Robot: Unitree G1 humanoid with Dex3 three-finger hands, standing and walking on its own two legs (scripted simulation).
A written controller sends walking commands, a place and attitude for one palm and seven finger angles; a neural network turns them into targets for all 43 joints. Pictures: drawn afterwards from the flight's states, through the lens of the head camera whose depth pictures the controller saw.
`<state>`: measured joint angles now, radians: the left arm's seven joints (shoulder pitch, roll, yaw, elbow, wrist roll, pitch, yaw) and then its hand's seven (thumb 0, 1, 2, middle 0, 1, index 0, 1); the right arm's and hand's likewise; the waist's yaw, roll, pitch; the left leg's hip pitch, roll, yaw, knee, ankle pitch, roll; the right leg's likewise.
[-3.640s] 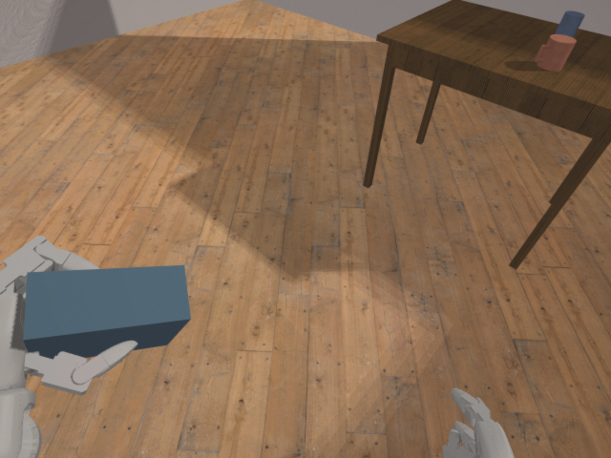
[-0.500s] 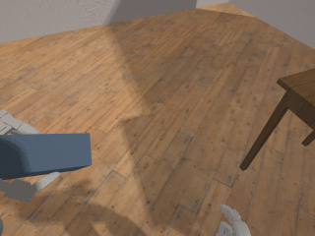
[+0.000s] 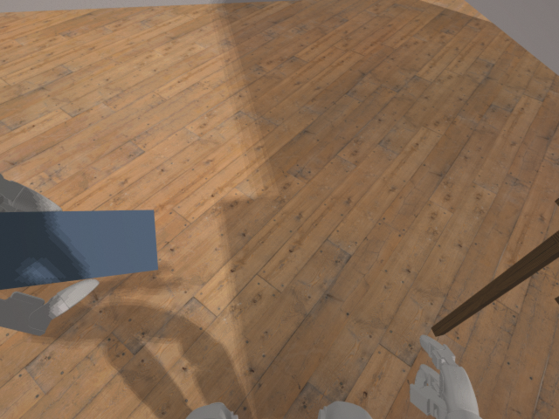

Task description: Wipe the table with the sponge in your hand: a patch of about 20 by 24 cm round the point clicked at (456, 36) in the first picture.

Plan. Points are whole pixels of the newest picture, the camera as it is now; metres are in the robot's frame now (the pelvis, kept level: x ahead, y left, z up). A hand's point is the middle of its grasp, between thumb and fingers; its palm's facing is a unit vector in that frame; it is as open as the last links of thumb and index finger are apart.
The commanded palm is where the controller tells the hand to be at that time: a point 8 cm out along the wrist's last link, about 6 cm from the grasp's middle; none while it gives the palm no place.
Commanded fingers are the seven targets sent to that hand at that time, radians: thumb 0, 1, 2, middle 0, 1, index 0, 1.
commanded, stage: walk to a spot facing it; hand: left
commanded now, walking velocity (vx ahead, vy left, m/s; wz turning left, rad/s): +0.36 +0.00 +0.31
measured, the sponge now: (93, 248) +0.25 +0.20 +0.18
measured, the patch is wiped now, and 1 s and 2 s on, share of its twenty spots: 0.00 0.00 0.00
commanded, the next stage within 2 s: turn to face it in 0.62 s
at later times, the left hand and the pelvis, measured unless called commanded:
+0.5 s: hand (80, 221) +0.28 +0.22 +0.18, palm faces +0.54 -0.72 -0.44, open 10.0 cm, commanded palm +0.20 +0.26 +0.20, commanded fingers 0.00 0.10 1.30 -1.20 -1.60 -1.20 -1.60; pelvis +0.12 -0.05 +0.02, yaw +14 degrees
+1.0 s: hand (17, 195) +0.29 +0.27 +0.21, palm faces +0.67 -0.60 -0.43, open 10.0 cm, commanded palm +0.24 +0.29 +0.20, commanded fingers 0.00 0.10 1.30 -1.20 -1.60 -1.20 -1.60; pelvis +0.18 -0.02 +0.02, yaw +19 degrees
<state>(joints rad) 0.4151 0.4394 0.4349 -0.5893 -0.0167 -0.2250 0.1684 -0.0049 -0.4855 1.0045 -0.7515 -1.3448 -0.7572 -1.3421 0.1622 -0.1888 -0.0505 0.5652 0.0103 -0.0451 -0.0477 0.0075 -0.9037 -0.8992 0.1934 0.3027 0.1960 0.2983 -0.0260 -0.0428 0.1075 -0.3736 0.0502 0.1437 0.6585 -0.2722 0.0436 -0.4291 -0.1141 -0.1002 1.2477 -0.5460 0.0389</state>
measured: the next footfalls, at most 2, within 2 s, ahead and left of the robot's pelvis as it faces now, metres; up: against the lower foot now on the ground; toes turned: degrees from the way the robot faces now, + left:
right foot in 0.26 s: +0.17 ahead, -0.15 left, +0.00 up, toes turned -4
left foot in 0.68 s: +0.22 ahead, +0.12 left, +0.00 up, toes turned +28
